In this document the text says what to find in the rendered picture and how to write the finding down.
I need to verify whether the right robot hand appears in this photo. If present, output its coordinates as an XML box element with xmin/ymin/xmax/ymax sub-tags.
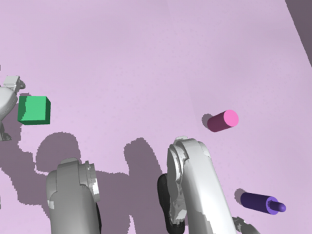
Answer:
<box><xmin>232</xmin><ymin>217</ymin><xmax>260</xmax><ymax>234</ymax></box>

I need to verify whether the right robot foot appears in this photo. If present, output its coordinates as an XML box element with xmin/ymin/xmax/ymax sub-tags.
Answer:
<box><xmin>157</xmin><ymin>174</ymin><xmax>185</xmax><ymax>234</ymax></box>

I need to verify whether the left robot hand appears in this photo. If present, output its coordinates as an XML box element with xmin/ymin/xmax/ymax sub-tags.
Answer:
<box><xmin>0</xmin><ymin>76</ymin><xmax>26</xmax><ymax>141</ymax></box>

